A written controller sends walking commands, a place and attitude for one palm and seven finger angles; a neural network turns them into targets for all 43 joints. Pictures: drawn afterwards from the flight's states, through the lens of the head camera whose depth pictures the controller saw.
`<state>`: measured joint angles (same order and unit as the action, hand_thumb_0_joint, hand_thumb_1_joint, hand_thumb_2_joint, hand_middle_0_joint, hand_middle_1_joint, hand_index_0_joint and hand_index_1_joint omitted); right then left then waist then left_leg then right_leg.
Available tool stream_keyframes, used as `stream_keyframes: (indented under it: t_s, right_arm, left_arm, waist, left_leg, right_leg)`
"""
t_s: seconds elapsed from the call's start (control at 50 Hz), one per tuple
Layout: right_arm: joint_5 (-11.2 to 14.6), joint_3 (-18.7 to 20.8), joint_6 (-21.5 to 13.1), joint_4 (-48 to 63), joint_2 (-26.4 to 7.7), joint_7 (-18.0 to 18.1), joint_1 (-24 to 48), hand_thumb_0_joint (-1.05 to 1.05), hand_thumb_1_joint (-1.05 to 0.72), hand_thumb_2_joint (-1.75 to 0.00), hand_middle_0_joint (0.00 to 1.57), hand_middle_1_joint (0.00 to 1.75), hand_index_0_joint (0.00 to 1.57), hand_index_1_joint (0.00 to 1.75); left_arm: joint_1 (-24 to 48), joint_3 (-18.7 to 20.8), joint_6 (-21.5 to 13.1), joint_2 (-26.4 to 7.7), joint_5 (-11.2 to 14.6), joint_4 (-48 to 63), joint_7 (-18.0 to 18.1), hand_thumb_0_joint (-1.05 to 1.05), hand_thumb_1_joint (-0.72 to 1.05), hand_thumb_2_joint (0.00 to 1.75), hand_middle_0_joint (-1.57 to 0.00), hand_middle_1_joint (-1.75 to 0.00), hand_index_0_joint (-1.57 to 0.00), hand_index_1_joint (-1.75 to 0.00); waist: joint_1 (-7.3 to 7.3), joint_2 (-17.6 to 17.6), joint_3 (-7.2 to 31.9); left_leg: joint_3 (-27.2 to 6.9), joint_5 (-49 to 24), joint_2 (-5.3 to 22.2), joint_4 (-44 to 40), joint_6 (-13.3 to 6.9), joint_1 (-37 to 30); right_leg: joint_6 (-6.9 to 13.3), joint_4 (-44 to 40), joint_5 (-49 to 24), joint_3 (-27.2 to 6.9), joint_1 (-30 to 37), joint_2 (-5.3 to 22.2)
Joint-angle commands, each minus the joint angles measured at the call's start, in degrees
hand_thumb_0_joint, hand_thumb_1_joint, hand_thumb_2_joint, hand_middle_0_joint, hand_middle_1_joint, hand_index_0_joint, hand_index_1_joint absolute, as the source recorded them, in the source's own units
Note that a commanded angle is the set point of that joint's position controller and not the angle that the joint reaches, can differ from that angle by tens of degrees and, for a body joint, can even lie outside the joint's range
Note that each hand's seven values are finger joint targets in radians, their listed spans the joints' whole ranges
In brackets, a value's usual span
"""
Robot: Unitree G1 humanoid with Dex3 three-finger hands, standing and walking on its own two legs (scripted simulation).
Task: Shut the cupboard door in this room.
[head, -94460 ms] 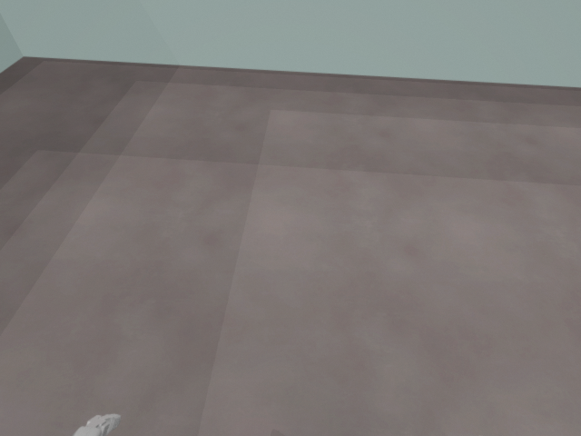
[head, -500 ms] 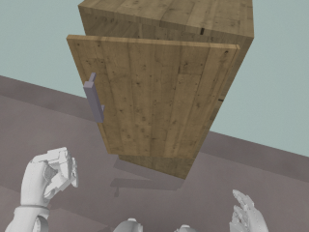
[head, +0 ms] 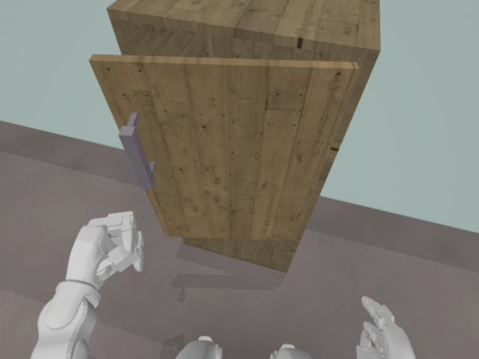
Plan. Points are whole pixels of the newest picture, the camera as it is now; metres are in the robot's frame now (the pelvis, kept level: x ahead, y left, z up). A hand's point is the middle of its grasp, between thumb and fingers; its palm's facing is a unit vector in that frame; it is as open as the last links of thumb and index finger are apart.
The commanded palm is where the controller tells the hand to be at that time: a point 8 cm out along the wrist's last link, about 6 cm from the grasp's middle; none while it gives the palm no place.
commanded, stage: bring the fist close to the handle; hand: left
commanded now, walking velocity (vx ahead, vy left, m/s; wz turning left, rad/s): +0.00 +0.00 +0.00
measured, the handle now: (141, 152) +0.46 +0.21 +0.06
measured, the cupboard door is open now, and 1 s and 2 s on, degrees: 14 14 4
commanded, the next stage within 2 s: push the door shut along its arc in 1.00 s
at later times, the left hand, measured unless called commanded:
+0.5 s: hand (147, 203) +0.35 +0.17 +0.07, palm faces +0.01 -1.00 -0.04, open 3.1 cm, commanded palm +0.32 +0.23 +0.06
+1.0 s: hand (139, 208) +0.34 +0.19 +0.06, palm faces +0.04 -1.00 -0.01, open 3.1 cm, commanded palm +0.32 +0.24 +0.06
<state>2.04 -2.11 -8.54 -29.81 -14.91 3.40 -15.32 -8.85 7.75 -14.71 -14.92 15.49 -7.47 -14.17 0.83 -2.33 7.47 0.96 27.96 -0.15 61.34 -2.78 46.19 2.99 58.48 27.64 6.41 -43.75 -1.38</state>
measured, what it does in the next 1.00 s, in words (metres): stands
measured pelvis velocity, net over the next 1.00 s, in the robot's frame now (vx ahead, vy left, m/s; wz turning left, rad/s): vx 0.00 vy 0.00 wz -0.02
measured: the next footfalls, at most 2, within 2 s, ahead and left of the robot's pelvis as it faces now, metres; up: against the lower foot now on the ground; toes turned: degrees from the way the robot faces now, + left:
none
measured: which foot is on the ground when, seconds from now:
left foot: down 0.00-1.00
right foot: down 0.00-1.00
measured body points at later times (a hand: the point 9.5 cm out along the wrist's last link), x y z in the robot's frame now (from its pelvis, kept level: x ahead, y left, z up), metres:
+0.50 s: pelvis +0.00 +0.00 +0.00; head +0.06 +0.00 +0.45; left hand +0.34 +0.23 +0.07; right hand +0.14 -0.25 -0.10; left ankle +0.02 +0.09 -0.67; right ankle +0.01 -0.09 -0.67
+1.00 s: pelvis +0.00 +0.00 +0.01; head +0.06 +0.00 +0.45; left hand +0.33 +0.24 +0.06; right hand +0.13 -0.26 -0.09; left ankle +0.02 +0.09 -0.67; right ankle +0.01 -0.09 -0.67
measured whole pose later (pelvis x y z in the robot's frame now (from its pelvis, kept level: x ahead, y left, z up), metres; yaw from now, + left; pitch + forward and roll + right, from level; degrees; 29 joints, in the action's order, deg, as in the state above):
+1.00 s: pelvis +0.00 +0.00 +0.01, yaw -1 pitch +13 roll -1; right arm 1.9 -0.5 -4.4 -33.8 -15.2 2.0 -16.2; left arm 9.4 11.9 -23.1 -14.1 13.3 -28.6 -10.9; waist 1.4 -1.0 6.9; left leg 2.5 26.2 -0.2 57.7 -2.9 44.7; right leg 2.9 56.2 26.0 4.7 -43.3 -1.4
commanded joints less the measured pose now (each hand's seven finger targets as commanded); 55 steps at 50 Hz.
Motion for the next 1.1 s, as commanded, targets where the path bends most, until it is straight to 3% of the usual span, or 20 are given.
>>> stream_keyframes:
  t_s: [0.0, 0.08, 0.12, 0.18, 0.26, 0.32, 0.34, 0.42, 0.5, 0.52, 0.58, 0.62, 0.7, 0.78, 0.88, 0.92, 0.94, 0.98, 1.04, 1.08]
  right_arm:
    - [-0.6, 3.0, -3.5, 7.2, -6.7, 0.4, 2.6, 0.0, -0.9, -0.9, 0.2, 0.3, 0.2, 0.3]
    - [-0.8, 3.5, -2.5, 6.3, -7.3, -0.9, 1.8, 0.0, -0.9, -0.9, 0.2, 0.3, 0.2, 0.3]
    - [-0.5, 3.9, -1.7, 6.6, -8.0, -1.0, 0.9, 0.0, -0.9, -0.9, 0.2, 0.3, 0.2, 0.3]
    - [-0.1, 4.0, -0.9, 6.9, -8.1, -0.6, 0.9, 0.0, -0.9, -0.9, 0.2, 0.3, 0.2, 0.3]
    - [-0.3, 3.8, -1.5, 5.7, -7.6, 0.0, 1.5, 0.0, -0.9, -0.9, 0.2, 0.3, 0.2, 0.3]
    - [-0.6, 3.9, -1.6, 4.1, -7.7, 0.0, 1.1, 0.0, -0.9, -0.9, 0.2, 0.3, 0.2, 0.3]
    - [-0.7, 3.7, -1.5, 3.7, -7.5, -0.2, 1.4, 0.0, -0.9, -0.9, 0.2, 0.3, 0.2, 0.3]
    - [-0.5, 4.0, -0.4, 3.5, -8.2, -0.7, 0.1, 0.0, -0.9, -0.9, 0.2, 0.3, 0.2, 0.3]
    - [-0.1, 4.0, 0.8, 4.0, -8.2, -0.7, -0.4, 0.0, -0.9, -0.9, 0.2, 0.3, 0.2, 0.3]
    - [-0.1, 4.1, 0.9, 4.2, -8.3, -0.5, -0.8, 0.0, -0.9, -0.9, 0.2, 0.3, 0.2, 0.3]
    - [-0.3, 3.9, 1.0, 3.1, -7.8, -0.3, -0.7, 0.0, -0.9, -0.9, 0.2, 0.3, 0.2, 0.3]
    - [-0.5, 4.0, 0.8, 3.2, -7.8, -0.5, -0.8, 0.0, -0.9, -0.9, 0.2, 0.3, 0.2, 0.3]
    - [-0.6, 4.4, 1.3, 3.2, -7.7, -1.4, -1.1, 0.0, -0.9, -0.9, 0.2, 0.3, 0.2, 0.3]
    - [-0.1, 4.6, 2.3, 4.0, -8.2, -1.7, -1.4, 0.0, -0.9, -0.9, 0.2, 0.3, 0.2, 0.3]
    - [0.0, 4.5, 2.0, 3.9, -7.8, -1.0, -0.3, 0.0, -0.9, -0.9, 0.2, 0.3, 0.2, 0.3]
    - [-0.2, 4.5, 1.6, 3.3, -7.9, -0.7, 0.0, 0.0, -0.9, -0.9, 0.2, 0.3, 0.2, 0.3]
    - [-0.4, 4.5, 1.3, 2.9, -7.8, -0.7, 0.3, 0.0, -0.9, -0.9, 0.2, 0.3, 0.2, 0.3]
    - [-0.4, 4.3, 1.1, 2.5, -7.9, -0.7, 0.5, 0.0, -0.9, -0.9, 0.2, 0.3, 0.2, 0.3]
    - [-0.3, 4.2, 0.9, 2.1, -8.2, -0.7, 0.4, 0.0, -0.9, -0.9, 0.2, 0.3, 0.2, 0.3]
    - [-0.1, 4.4, 1.1, 2.6, -8.5, -0.6, 0.1, 0.0, -0.9, -0.9, 0.2, 0.3, 0.2, 0.3]
  left_arm:
    - [13.6, 7.3, -8.8, -8.0, 1.4, 13.3, 4.6, 0.0, 0.9, 0.9, -1.3, -1.5, -1.3, -1.5]
    - [11.0, 4.7, -8.8, -5.6, -0.8, 4.6, 5.0, 0.0, 0.9, 0.9, -1.3, -1.5, -1.3, -1.5]
    - [10.5, 4.2, -7.2, -6.6, -1.7, 2.0, 3.6, 0.0, 0.9, 0.9, -1.3, -1.5, -1.3, -1.5]
    - [17.3, 3.4, -5.9, -6.8, -1.3, 3.5, 2.3, 0.0, 0.9, 0.9, -1.3, -1.5, -1.3, -1.5]
    - [26.8, 5.0, -8.8, -7.8, -0.5, 6.9, 4.4, 0.0, 0.9, 0.9, -1.3, -1.5, -1.3, -1.5]
    - [28.4, 6.7, -11.2, -9.1, -1.2, 3.6, 6.3, 0.0, 0.9, 0.9, -1.3, -1.5, -1.3, -1.5]
    - [29.1, 5.4, -11.3, -7.6, -1.7, 1.2, 6.4, 0.0, 0.9, 0.9, -1.3, -1.5, -1.3, -1.5]
    - [29.1, 4.5, -9.0, -7.7, -3.6, -7.1, 5.4, 0.0, 0.9, 0.9, -1.3, -1.5, -1.3, -1.5]
    - [33.3, 4.6, -6.6, -7.8, -2.6, -8.7, 4.0, 0.0, 0.9, 0.9, -1.3, -1.5, -1.3, -1.5]
    - [33.9, 6.4, -6.7, -9.2, -2.0, -8.9, 4.2, 0.0, 0.9, 0.9, -1.3, -1.5, -1.3, -1.5]
    - [40.5, 7.5, -9.0, -9.9, -1.7, -9.3, 4.9, 0.0, 0.9, 0.9, -1.3, -1.5, -1.3, -1.5]
    - [39.8, 8.3, -11.2, -10.7, -2.0, -8.2, 5.3, 0.0, 0.9, 0.9, -1.3, -1.5, -1.3, -1.5]
    - [32.1, 7.8, -12.4, -9.8, -2.7, -10.4, 4.5, 0.0, 0.9, 0.9, -1.3, -1.5, -1.3, -1.5]
    - [28.5, 7.4, -10.1, -9.2, -1.7, -11.8, 2.5, 0.0, 0.9, 0.9, -1.3, -1.5, -1.3, -1.5]
    - [34.7, 7.7, -11.5, -9.2, -0.4, -7.6, 2.8, 0.0, 0.9, 0.9, -1.3, -1.5, -1.3, -1.5]
    - [38.2, 7.3, -13.6, -9.8, -1.0, -5.6, 3.6, 0.0, 0.9, 0.9, -1.3, -1.5, -1.3, -1.5]
    - [37.6, 8.1, -14.3, -10.4, -1.3, -5.9, 3.9, 0.0, 0.9, 0.9, -1.3, -1.5, -1.3, -1.5]
    - [38.0, 6.8, -15.1, -9.7, -1.9, -7.8, 3.7, 0.0, 0.9, 0.9, -1.3, -1.5, -1.3, -1.5]
    - [39.5, 3.9, -13.7, -7.9, -2.7, -11.0, 2.8, 0.0, 0.9, 0.9, -1.3, -1.5, -1.3, -1.5]
    - [38.9, 4.6, -12.2, -8.5, -2.5, -11.7, 2.5, 0.0, 0.9, 0.9, -1.3, -1.5, -1.3, -1.5]
  waist:
    - [-0.18, 0.1, 12.7]
    - [-0.02, 0.5, 10.9]
    - [0.11, 1.7, 11.8]
    - [0.81, 0.9, 13.0]
    - [1.09, -0.4, 16.1]
    - [1.09, 1.1, 16.2]
    - [1.32, 0.8, 15.7]
    - [1.26, 0.1, 14.8]
    - [1.22, 0.8, 15.9]
    - [1.06, 2.5, 16.7]
    - [1.69, 3.0, 17.0]
    - [0.66, 0.5, 19.0]
    - [-0.3, -0.6, 19.4]
    - [0.2, 3.1, 16.2]
    - [1.06, 2.2, 15.0]
    - [1.85, 1.3, 15.3]
    - [1.18, -0.3, 16.6]
    - [1.77, 0.1, 15.5]
    - [2.59, -1.9, 14.2]
    - [1.79, -1.6, 15.5]
  left_leg:
    - [-4.3, -13.4, 0.2, -9.6, 1.6, -7.6]
    - [-3.6, -13.4, 0.1, -9.8, 1.6, -6.6]
    - [-3.4, -13.5, 0.1, -10.1, 1.4, -6.3]
    - [-3.3, -13.4, 0.2, -10.6, 1.3, -7.9]
    - [-4.1, -14.3, 0.5, -10.5, 1.4, -10.4]
    - [-4.1, -15.4, 0.5, -9.7, 1.3, -9.8]
    - [-3.9, -14.6, 0.5, -9.8, 1.3, -9.3]
    - [-3.7, -14.2, 0.3, -10.4, 1.4, -8.8]
    - [-3.1, -15.1, 0.2, -11.1, 1.4, -9.5]
    - [-3.1, -15.9, 0.2, -10.7, 1.1, -8.9]
    - [-2.9, -16.2, 0.3, -10.2, 1.2, -8.8]
    - [-2.9, -17.3, 0.2, -10.0, 1.2, -9.5]
    - [-2.2, -20.3, 0.3, -10.4, 1.5, -10.3]
    - [-1.7, -18.5, 0.1, -11.3, 1.1, -8.6]
    - [-2.2, -15.1, 0.1, -11.4, 1.0, -8.9]
    - [-2.7, -14.4, 0.2, -10.9, 0.9, -9.5]
    - [-2.6, -14.0, 0.2, -10.8, 1.0, -9.8]
    - [-3.1, -12.3, 0.3, -10.9, 1.1, -9.4]
    - [-3.7, -10.4, 0.4, -11.2, 1.2, -10.1]
    - [-3.9, -10.3, 0.4, -11.7, 1.4, -10.5]
  right_leg:
    - [-1.1, -7.6, -12.4, -5.1, 8.3, 0.2]
    - [-1.2, -7.6, -13.2, -5.1, 7.2, 0.5]
    - [-1.3, -8.1, -13.3, -5.4, 8.2, 0.5]
    - [-1.5, -9.1, -14.0, -5.7, 8.9, 0.7]
    - [-1.2, -8.2, -14.1, -5.4, 8.7, 0.5]
    - [-1.2, -7.5, -15.1, -5.4, 8.3, 0.3]
    - [-1.4, -7.4, -14.6, -5.5, 7.6, 0.5]
    - [-1.2, -7.8, -14.5, -5.4, 7.2, 0.4]
    - [-1.4, -9.3, -16.5, -5.8, 9.5, 0.7]
    - [-1.5, -9.3, -17.5, -6.1, 10.7, 0.6]
    - [-1.6, -8.9, -18.4, -6.4, 10.7, 0.7]
    - [-1.3, -8.0, -19.0, -6.5, 11.2, 0.6]
    - [-1.3, -7.9, -22.5, -6.5, 12.3, 0.6]
    - [-1.7, -9.7, -21.9, -6.7, 13.0, 0.6]
    - [-1.6, -10.3, -17.7, -7.0, 11.4, 0.7]
    - [-1.5, -9.7, -16.1, -6.8, 9.8, 0.5]
    - [-1.4, -9.4, -15.6, -7.1, 9.8, 0.6]
    - [-1.3, -9.4, -13.5, -6.7, 8.2, 0.6]
    - [-1.2, -9.5, -11.2, -6.2, 5.3, 0.5]
    - [-1.1, -9.6, -11.0, -5.9, 6.2, 0.5]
